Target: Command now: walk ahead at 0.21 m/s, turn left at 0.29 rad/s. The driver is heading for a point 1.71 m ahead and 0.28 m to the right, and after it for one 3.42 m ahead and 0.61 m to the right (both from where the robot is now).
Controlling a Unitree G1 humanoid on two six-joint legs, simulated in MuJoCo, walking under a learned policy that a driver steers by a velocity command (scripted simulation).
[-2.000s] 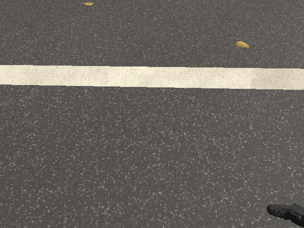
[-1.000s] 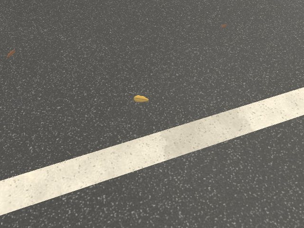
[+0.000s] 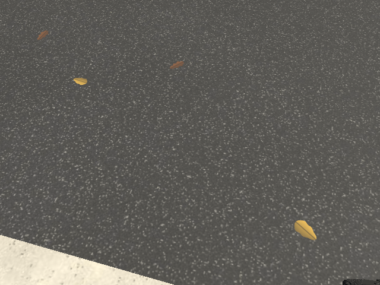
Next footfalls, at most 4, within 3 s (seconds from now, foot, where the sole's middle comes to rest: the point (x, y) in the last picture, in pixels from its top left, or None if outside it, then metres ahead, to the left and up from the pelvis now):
0.08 left None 0.21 0.12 -0.78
0.40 right None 0.15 -0.13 -0.78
0.76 left None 0.11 0.15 -0.78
1.34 right None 0.15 -0.17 -0.78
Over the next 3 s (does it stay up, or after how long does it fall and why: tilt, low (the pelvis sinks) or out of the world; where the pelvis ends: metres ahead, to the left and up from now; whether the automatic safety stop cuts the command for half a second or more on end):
stays up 0.75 -0.20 -0.13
